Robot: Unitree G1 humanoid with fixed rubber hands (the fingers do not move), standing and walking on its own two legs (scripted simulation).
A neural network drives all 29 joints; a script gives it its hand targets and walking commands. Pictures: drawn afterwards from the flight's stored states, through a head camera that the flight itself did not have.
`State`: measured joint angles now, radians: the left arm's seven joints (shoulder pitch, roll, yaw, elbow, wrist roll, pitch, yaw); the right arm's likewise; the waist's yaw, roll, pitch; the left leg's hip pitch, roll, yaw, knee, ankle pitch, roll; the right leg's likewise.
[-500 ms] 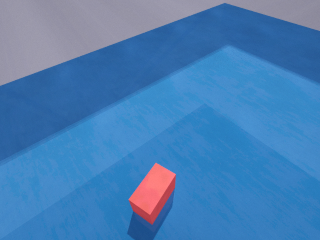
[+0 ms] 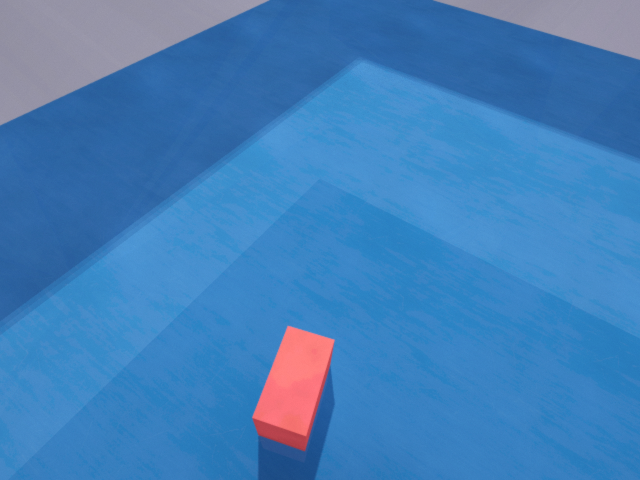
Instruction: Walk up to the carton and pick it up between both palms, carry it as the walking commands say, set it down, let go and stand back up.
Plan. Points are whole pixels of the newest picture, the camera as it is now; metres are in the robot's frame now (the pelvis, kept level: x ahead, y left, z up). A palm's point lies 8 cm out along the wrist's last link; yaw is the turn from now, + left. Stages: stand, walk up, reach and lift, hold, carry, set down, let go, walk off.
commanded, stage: walk up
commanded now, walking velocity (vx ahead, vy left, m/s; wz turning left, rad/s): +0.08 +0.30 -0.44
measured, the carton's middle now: (296, 387) +0.46 +0.06 -0.67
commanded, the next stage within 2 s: none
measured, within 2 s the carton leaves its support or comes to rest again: neither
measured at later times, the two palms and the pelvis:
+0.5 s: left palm out of the picture +0.07 +0.38 -0.11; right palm out of the picture +0.03 -0.14 -0.13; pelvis +0.03 +0.13 +0.01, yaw -7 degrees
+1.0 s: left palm out of the picture +0.14 +0.43 -0.13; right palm out of the picture +0.01 -0.11 -0.07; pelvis +0.02 +0.18 +0.01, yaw -12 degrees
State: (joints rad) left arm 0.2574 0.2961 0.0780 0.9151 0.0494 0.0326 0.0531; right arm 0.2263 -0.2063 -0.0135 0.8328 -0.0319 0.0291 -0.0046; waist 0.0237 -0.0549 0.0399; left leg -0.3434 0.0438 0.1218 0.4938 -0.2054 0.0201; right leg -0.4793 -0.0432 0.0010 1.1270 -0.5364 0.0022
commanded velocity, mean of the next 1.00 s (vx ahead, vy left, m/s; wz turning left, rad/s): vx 0.02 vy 0.09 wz -0.20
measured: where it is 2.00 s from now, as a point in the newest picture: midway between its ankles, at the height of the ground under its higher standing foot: outside the picture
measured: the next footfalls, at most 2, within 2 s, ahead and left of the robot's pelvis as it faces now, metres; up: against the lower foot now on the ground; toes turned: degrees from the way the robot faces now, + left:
right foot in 0.18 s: +0.04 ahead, -0.03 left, +0.00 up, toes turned -13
left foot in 0.56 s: +0.12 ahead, +0.30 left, +0.00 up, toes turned -3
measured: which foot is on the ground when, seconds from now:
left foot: down 0.00-0.18, up 0.20-0.54, down 0.56-1.00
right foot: up 0.00-0.16, down 0.18-0.56, up 0.58-1.00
